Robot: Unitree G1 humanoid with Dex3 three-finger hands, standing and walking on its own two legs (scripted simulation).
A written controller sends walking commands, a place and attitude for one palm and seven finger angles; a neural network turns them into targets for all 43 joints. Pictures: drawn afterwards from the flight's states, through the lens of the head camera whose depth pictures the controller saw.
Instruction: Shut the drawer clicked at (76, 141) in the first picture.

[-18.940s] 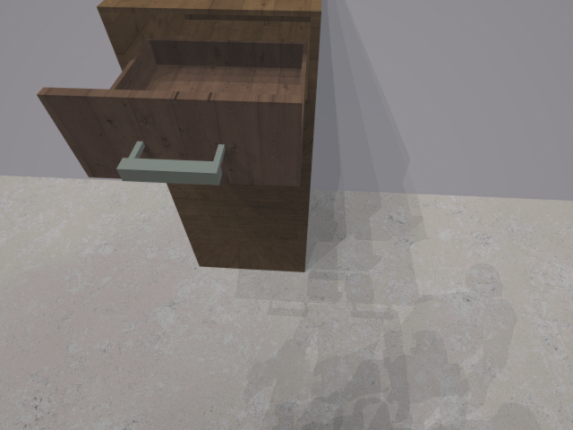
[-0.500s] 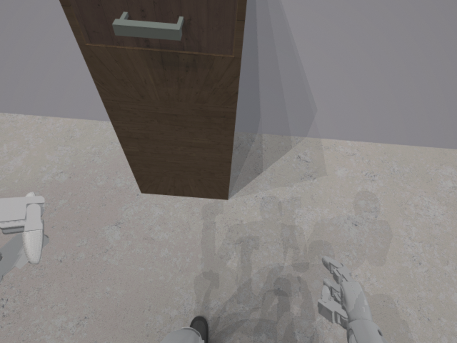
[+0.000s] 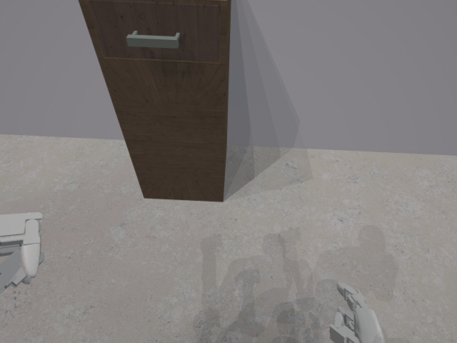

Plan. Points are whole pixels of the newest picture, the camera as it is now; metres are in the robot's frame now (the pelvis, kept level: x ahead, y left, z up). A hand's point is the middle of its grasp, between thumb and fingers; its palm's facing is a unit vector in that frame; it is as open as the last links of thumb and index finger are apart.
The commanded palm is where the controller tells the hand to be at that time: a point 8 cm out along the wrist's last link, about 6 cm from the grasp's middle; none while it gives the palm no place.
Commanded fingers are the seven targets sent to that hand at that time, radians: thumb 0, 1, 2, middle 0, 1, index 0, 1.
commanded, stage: stop stepping back and stand still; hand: left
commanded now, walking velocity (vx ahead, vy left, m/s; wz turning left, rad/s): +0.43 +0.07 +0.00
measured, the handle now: (154, 38) +0.91 +0.27 +0.12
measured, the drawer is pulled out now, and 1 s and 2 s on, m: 0.00 0.00 0.00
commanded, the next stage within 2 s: none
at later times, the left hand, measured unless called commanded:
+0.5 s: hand out of the picture +0.04 +0.23 +0.19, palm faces +0.50 -0.74 -0.46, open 3.3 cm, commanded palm -0.01 +0.26 +0.18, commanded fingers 0.00 0.90 0.90 -1.40 -1.60 -1.40 -1.60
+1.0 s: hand out of the picture +0.02 +0.22 +0.17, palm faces +0.49 -0.74 -0.46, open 3.3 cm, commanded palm -0.04 +0.26 +0.18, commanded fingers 0.00 0.90 0.90 -1.40 -1.60 -1.40 -1.60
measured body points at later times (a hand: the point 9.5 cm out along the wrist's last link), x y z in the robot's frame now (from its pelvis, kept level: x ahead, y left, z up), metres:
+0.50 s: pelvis -0.12 -0.03 -0.01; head -0.15 -0.04 +0.44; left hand +0.01 +0.26 +0.21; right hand +0.03 -0.25 -0.11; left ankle -0.10 +0.13 -0.67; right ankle -0.07 -0.10 -0.73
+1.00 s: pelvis -0.13 -0.04 +0.00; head -0.14 -0.05 +0.44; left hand -0.01 +0.25 +0.20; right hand +0.04 -0.24 -0.11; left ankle -0.15 +0.10 -0.69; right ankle -0.08 -0.10 -0.73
